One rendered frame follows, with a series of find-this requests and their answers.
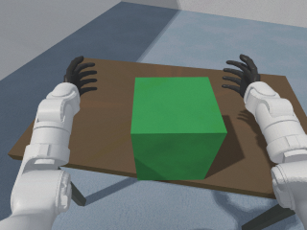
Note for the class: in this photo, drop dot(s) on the robot right upper arm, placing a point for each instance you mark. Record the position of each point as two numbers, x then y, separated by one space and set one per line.
289 183

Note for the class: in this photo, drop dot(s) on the carton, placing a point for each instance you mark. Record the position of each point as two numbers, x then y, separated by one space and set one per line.
176 129

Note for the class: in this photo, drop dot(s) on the robot left upper arm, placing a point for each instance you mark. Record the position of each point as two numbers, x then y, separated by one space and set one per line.
39 197

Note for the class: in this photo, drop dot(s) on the robot right forearm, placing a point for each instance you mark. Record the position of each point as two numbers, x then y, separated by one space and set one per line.
285 137

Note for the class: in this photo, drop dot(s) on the table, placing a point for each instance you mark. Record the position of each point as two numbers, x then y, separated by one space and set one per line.
100 139

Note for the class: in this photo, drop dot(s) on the right robot hand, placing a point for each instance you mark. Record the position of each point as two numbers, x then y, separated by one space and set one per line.
248 75

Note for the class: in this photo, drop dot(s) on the robot left forearm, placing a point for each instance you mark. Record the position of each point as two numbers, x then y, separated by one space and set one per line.
49 144

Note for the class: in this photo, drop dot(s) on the left robot hand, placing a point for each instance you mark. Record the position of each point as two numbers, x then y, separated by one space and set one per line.
74 74

